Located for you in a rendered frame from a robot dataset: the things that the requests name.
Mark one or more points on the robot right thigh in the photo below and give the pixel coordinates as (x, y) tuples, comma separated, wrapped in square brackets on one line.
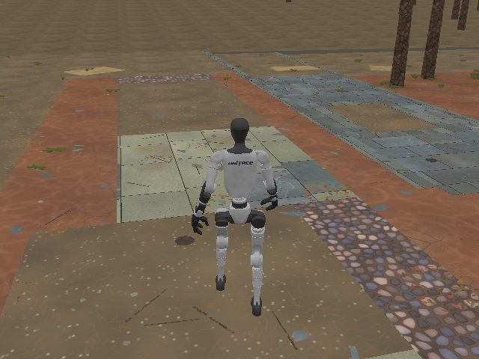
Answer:
[(258, 220)]

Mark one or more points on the robot left forearm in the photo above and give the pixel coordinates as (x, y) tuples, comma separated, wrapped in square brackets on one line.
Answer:
[(202, 202)]

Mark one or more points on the right robot upper arm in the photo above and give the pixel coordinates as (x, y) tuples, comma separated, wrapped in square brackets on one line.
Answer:
[(266, 168)]

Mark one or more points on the left robot upper arm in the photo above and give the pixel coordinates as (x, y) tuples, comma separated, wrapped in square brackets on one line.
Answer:
[(212, 170)]

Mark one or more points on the right robot shin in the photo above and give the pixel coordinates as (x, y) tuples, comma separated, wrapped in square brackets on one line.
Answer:
[(257, 279)]

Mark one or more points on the right robot hand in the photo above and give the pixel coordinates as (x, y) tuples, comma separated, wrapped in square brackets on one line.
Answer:
[(274, 203)]

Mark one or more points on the left robot hand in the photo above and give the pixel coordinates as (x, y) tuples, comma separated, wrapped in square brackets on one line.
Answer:
[(195, 223)]

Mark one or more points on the robot right forearm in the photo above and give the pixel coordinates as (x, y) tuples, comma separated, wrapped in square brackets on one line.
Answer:
[(273, 193)]

